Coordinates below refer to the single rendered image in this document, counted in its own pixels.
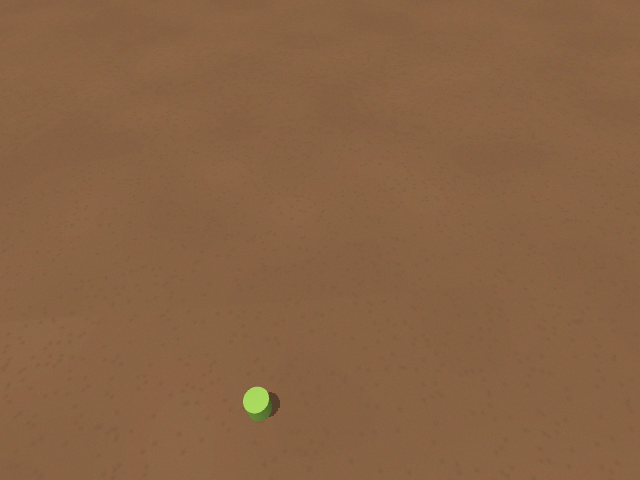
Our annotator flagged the tin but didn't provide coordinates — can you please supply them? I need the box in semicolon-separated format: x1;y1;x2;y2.
243;387;272;421

